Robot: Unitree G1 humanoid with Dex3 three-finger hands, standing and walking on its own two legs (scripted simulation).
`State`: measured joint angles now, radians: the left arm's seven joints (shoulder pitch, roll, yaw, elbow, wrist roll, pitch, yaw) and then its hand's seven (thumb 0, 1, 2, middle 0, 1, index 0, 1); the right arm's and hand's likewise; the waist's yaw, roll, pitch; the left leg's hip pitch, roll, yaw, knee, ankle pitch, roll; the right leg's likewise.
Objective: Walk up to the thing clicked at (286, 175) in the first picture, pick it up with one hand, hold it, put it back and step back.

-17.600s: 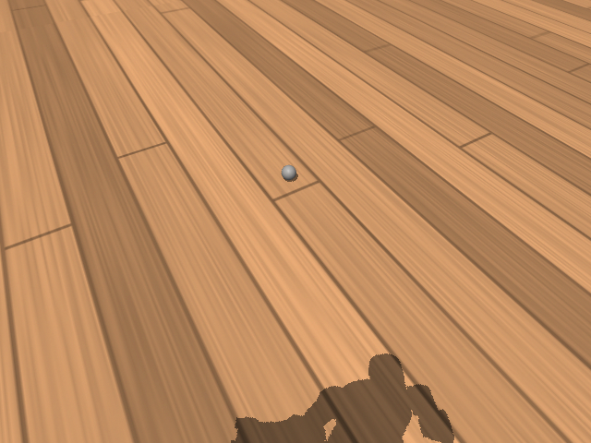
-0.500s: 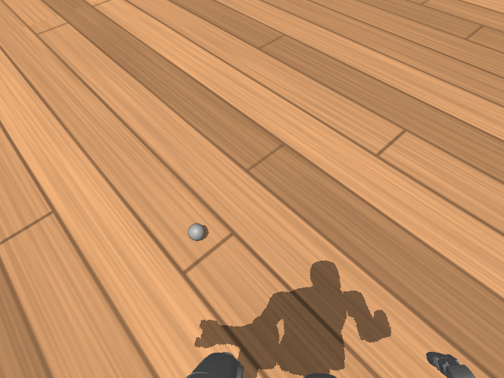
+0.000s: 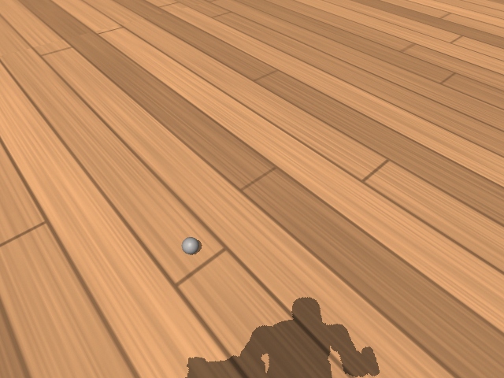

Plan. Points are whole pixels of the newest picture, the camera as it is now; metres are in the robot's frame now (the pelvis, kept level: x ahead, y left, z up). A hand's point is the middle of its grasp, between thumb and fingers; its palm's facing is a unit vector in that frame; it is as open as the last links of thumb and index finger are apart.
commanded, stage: walk up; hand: left
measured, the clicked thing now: (190, 245) +0.79 +0.27 -0.73
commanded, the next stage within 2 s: stand in 0.56 s
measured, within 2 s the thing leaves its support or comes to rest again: neither
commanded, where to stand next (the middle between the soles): +0.43 -0.02 m, yaw -1 degrees
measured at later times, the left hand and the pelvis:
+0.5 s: hand out of the picture +0.15 +0.25 -0.14, palm faces -0.03 -0.94 -0.34, open 7.4 cm; pelvis +0.03 +0.00 +0.01, yaw -2 degrees
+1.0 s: hand out of the picture +0.10 +0.24 -0.14, palm faces -0.06 -0.94 -0.34, open 7.4 cm; pelvis +0.01 -0.01 +0.02, yaw -1 degrees
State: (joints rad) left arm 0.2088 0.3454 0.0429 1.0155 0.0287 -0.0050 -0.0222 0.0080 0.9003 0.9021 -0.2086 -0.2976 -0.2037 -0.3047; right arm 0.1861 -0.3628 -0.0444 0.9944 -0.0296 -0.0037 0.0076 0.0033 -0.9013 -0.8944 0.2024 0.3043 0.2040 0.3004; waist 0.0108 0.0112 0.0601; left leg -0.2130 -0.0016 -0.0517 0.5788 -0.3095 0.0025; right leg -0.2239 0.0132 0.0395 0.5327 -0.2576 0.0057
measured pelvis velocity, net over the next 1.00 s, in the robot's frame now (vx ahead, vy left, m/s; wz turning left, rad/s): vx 0.01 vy -0.01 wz -0.02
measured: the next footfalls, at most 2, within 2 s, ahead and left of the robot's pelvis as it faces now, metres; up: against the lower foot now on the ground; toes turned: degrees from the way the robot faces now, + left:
left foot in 1.94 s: +0.19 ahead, +0.12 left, +0.00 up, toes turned -1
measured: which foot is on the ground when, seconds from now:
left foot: down 0.00-1.00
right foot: down 0.00-1.00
